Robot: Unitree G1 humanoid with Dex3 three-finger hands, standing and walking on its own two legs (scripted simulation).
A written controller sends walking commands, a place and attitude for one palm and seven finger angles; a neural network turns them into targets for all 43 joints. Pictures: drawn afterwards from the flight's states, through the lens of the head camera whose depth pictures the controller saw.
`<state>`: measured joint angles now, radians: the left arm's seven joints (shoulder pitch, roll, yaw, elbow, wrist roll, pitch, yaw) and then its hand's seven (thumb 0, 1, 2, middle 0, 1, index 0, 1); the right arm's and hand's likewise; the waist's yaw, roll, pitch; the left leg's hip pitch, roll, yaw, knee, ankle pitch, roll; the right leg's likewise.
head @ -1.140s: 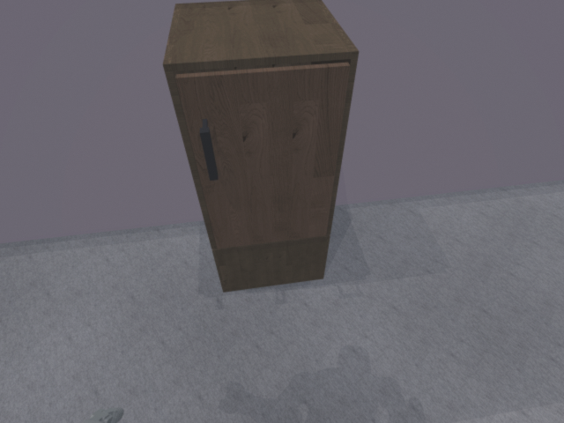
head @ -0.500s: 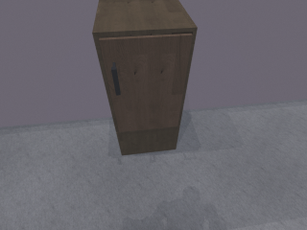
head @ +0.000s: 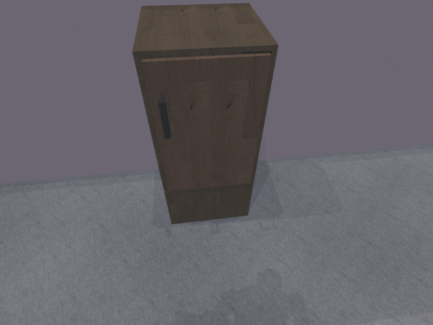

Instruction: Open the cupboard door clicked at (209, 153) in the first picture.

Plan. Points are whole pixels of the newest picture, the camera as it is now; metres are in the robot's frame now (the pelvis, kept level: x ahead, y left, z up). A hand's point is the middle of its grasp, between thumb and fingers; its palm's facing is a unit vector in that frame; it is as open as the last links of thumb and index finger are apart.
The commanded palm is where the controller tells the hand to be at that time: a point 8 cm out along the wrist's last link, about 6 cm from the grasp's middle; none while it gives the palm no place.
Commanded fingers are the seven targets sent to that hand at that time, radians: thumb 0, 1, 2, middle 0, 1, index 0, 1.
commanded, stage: look at it before walking up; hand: left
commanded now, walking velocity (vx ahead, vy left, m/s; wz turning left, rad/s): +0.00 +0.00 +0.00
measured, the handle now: (165, 116) +0.71 +0.21 -0.03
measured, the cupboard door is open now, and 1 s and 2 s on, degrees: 0 0 0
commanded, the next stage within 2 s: turn to face it in 0.30 s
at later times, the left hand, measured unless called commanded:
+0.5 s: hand out of the picture +0.05 +0.21 -0.16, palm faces +0.00 -0.96 -0.29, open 7.4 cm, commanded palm none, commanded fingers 0.00 0.90 0.90 -0.20 -0.30 -0.20 -0.30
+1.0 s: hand out of the picture +0.00 +0.20 -0.19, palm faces +0.13 -0.97 -0.22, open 7.4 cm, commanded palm none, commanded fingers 0.00 0.90 0.90 -0.20 -0.30 -0.20 -0.30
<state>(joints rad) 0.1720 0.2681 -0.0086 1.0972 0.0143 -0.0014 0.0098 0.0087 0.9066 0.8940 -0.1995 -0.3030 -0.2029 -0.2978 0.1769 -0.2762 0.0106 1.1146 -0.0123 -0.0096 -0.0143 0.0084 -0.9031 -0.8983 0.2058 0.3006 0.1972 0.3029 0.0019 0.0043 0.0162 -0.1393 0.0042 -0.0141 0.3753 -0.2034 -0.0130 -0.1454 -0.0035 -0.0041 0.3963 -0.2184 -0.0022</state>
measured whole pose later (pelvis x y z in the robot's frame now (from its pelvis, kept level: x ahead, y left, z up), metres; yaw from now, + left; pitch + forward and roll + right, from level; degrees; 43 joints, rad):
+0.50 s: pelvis +0.00 +0.00 +0.00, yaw +1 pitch -2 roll +0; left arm 0.19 0.26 0.00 1.11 0.01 0.00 0.01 0.01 0.91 0.89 -0.20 -0.30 -0.20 -0.30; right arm 0.19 -0.27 0.01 1.12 -0.01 -0.01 -0.02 0.01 -0.90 -0.90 0.21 0.30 0.20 0.30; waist 0.00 0.01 0.02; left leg -0.13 0.01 -0.02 0.37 -0.20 -0.02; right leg -0.14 0.00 -0.01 0.39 -0.22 -0.01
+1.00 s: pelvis -0.01 +0.00 -0.01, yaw +5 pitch -1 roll +0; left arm 0.23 0.20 0.03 1.05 0.02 0.04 0.03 0.01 0.91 0.89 -0.20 -0.30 -0.20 -0.30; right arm 0.25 -0.18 -0.01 1.06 -0.02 0.03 -0.01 0.01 -0.90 -0.90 0.20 0.30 0.20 0.30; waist 0.01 -0.01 0.04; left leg -0.29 -0.04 -0.10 0.58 -0.28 0.00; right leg -0.24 -0.05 -0.09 0.58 -0.32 0.01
